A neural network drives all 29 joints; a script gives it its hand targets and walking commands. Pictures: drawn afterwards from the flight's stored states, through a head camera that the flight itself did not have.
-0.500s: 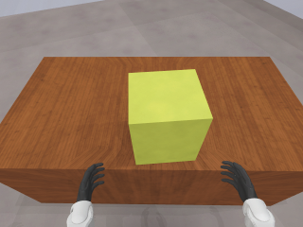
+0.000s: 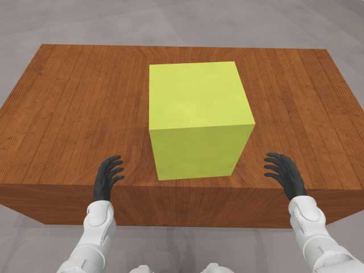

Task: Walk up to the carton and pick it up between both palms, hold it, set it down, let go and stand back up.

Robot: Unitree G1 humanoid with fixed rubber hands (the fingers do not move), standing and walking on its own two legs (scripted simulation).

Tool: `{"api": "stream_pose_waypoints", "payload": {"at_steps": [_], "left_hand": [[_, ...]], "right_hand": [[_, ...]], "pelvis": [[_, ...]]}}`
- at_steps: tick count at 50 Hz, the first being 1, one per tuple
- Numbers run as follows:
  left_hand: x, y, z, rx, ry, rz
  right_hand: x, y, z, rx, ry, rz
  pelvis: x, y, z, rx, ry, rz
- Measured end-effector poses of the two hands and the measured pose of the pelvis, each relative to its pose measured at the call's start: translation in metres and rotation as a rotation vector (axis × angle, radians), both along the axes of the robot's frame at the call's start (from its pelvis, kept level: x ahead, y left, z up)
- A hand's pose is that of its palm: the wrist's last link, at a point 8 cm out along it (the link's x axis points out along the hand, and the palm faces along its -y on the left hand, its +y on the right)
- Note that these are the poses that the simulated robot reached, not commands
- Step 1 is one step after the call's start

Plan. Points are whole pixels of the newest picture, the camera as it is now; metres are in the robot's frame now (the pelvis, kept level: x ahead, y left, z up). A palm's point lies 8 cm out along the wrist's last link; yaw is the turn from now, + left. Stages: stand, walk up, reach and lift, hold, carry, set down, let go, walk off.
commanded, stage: reach and lift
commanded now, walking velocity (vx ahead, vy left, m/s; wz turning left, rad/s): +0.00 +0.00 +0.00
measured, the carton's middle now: (193, 125) +0.50 -0.01 -0.05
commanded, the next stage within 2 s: none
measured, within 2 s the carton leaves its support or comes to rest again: neither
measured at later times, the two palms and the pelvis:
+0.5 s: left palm (104, 156) +0.36 +0.20 +0.01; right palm (288, 144) +0.39 -0.23 +0.03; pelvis +0.00 +0.00 +0.01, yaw +0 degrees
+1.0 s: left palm (107, 125) +0.42 +0.20 +0.06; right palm (289, 110) +0.45 -0.23 +0.08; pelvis +0.00 +0.00 +0.01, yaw -1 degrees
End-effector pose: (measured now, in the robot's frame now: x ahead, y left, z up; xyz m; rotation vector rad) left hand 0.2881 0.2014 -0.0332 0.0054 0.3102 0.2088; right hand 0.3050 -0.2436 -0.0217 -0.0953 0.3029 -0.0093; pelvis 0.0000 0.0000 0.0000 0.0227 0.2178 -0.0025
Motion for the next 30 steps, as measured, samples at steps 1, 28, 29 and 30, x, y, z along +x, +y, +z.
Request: {"api": "stream_pose_waypoints", "payload": {"at_steps": [1,28,29,30], "left_hand": [[0.003,0.0,0.001,0.0,0.001,0.0],[0.084,-0.002,0.056,-0.001,-0.017,-0.03],[0.087,-0.002,0.058,0.0,-0.018,-0.033],[0.09,-0.003,0.061,0.001,-0.019,-0.036]], "right_hand": [[0.003,0.0,0.001,0.001,-0.002,0.001],[0.096,0.012,0.065,0.018,-0.037,0.0],[0.099,0.012,0.068,0.018,-0.039,-0.003],[0.102,0.011,0.07,0.019,-0.041,-0.006]], "pelvis": [[0.0,0.0,0.0,0.0,0.005,-0.001],[0.001,0.002,0.007,-0.014,0.103,0.005],[0.001,0.002,0.008,-0.015,0.106,0.004],[0.001,0.003,0.008,-0.016,0.109,0.004]]}}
